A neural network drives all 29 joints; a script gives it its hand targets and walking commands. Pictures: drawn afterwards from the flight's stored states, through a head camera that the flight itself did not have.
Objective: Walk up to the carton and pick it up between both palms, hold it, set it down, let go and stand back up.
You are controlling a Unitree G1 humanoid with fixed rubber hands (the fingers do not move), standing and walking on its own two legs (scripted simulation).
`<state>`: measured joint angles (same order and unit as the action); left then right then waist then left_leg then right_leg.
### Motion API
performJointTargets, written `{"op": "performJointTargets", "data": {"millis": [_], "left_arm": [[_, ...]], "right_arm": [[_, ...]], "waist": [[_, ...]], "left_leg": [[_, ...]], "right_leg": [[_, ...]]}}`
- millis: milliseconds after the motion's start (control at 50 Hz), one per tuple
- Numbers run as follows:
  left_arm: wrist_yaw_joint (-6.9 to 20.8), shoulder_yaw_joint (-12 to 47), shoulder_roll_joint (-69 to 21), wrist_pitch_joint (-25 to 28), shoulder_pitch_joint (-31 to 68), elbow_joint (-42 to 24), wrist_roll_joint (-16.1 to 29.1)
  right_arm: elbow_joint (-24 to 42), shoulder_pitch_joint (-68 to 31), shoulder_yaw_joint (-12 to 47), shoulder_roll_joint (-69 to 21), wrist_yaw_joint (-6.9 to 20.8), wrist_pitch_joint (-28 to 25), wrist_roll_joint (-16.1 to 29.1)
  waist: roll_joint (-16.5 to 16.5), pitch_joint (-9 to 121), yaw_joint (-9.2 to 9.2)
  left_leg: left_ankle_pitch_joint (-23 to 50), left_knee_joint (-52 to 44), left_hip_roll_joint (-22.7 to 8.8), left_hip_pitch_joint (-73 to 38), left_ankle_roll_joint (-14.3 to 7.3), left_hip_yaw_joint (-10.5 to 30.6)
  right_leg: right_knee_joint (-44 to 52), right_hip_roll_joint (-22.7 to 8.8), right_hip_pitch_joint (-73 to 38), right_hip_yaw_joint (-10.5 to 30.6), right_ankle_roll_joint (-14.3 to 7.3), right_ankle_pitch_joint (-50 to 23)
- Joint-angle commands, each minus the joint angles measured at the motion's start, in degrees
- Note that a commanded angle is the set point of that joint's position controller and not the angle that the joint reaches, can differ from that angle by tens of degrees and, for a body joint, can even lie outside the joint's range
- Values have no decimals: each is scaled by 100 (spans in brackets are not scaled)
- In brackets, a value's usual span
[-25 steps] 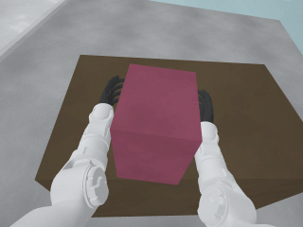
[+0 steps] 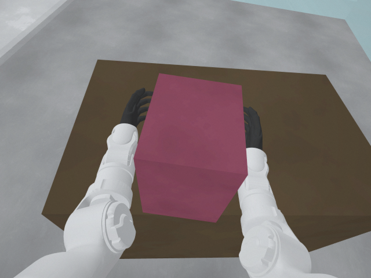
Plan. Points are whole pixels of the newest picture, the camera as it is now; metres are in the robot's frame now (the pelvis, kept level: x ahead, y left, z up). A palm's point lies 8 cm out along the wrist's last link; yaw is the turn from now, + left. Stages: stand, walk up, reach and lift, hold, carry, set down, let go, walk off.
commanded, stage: set down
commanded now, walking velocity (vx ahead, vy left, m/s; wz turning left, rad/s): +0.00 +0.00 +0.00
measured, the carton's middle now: (189, 152) +0.37 +0.01 +0.03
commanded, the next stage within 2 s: none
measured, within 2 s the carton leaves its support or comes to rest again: neither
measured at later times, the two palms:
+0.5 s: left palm (130, 123) +0.41 +0.14 +0.07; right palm (252, 144) +0.38 -0.13 +0.07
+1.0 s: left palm (122, 119) +0.44 +0.17 +0.05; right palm (255, 140) +0.41 -0.16 +0.04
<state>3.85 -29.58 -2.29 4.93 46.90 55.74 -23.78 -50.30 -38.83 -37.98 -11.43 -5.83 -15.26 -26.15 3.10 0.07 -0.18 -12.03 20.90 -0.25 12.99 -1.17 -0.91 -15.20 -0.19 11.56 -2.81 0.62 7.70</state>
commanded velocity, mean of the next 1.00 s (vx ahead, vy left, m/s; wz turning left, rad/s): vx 0.00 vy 0.00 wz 0.00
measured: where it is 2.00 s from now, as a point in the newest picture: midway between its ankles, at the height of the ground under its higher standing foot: outside the picture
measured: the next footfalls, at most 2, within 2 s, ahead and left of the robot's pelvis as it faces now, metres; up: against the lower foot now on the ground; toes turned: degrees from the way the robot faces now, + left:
none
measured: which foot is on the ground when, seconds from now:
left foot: down 0.00-1.00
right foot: down 0.00-1.00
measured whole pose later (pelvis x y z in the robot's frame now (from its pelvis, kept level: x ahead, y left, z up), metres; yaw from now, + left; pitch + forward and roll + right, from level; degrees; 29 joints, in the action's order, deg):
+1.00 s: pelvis +0.00 +0.00 -0.02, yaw -2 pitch +16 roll -3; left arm -3.5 -5.2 11.8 15.5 54.6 79.7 4.3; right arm -72.9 -47.7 -8.1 3.5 -9.7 -18.2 6.6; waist -0.3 10.9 -1.0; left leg -18.0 34.9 -2.7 33.1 -0.6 -2.0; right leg -26.5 1.4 30.9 -2.5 0.6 11.7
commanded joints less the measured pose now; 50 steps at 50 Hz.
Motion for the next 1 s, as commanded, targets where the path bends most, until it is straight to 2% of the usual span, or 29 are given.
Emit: {"op": "performJointTargets", "data": {"millis": [0,200,320,400,500,540,580,600,620,660,680,700,760,820,880,980], "left_arm": [[449,1083,-2708,24,2630,96,-174],[473,816,-2498,21,2462,97,-335],[466,785,-2467,32,2355,55,-391],[449,749,-2391,31,2348,-14,-418],[401,628,-2037,57,2301,-15,-423],[293,555,-1571,110,2303,-37,-354],[16,471,-548,195,2260,-130,-167],[-195,410,260,236,2192,-154,14],[-417,654,783,314,2312,-219,380],[-665,1205,1000,489,2757,57,1106],[-731,1314,1151,618,2892,305,1344],[-775,1447,1271,768,3026,501,1551],[-847,1636,1645,1218,3301,966,1946],[-815,1888,1910,1369,3361,1392,2233],[-790,2183,1999,1395,3419,1505,2543],[-705,2692,2078,1203,3485,1330,3066]], "right_arm": [[-151,-3031,1578,-2629,660,-234,-357],[-219,-2751,1422,-2580,673,-166,-498],[-232,-2617,1334,-2472,691,-169,-555],[-247,-2558,1264,-2374,697,-149,-580],[-274,-2434,1143,-2058,675,-101,-570],[-258,-2368,1079,-1610,619,-95,-474],[-330,-2159,942,-563,436,-114,-185],[-419,-1990,869,239,269,-107,89],[-455,-2102,1033,707,73,-129,474],[-661,-2543,1641,748,-186,-111,1202],[-694,-2711,1886,815,-256,-134,1461],[-704,-2853,2031,874,-313,-177,1663],[-667,-3192,2329,1266,-431,-449,2078],[-1021,-3295,2556,1708,-465,-567,2497],[-1245,-3357,2779,2121,-451,-651,2932],[-1338,-3492,3192,2601,-358,-459,3640]], "waist": [[-599,2195,-5],[-515,1844,29],[-584,1787,23],[-586,1780,8],[-589,1708,8],[-591,1810,35],[-642,1924,20],[-656,1946,26],[-669,2215,-21],[-627,2688,-83],[-605,3089,-28],[-620,3537,-38],[-647,4752,9],[-620,4842,-49],[-824,5008,-106],[-1018,4836,-191]], "left_leg": [[1900,-254,-53,-268,383,-496],[1406,-393,-29,-69,256,-531],[1655,-328,-64,-275,308,-502],[1575,-341,-67,-308,301,-497],[1535,-350,-61,-340,297,-506],[1566,-317,-51,-350,310,-519],[1752,-217,-56,-415,354,-525],[1776,-157,-53,-379,363,-525],[1869,-39,-60,-276,367,-505],[1925,224,-80,200,344,-448],[1991,371,-73,422,337,-440],[2101,530,-66,568,347,-415],[3080,1051,-49,592,494,-359],[3511,1276,-80,427,595,-282],[4180,1531,-130,-53,787,-176],[4500,1643,-167,-568,912,-47]], "right_leg": [[-125,106,-1350,-387,36,-968],[-70,57,-1311,-360,88,-636],[-57,105,-1127,-405,80,-592],[-42,101,-1067,-414,93,-486],[-50,95,-1055,-399,129,-465],[-86,106,-1051,-370,134,-482],[-192,135,-1006,-321,138,-625],[-254,144,-989,-258,134,-660],[-341,182,-938,-191,125,-832],[-527,177,-800,-60,67,-1218],[-688,156,-813,2,43,-1501],[-868,138,-821,51,27,-1816],[-1351,180,-986,111,33,-2913],[-1451,227,-680,81,41,-3079],[-1470,315,-65,-9,6,-3033],[-1361,373,521,-90,-79,-2686]]}}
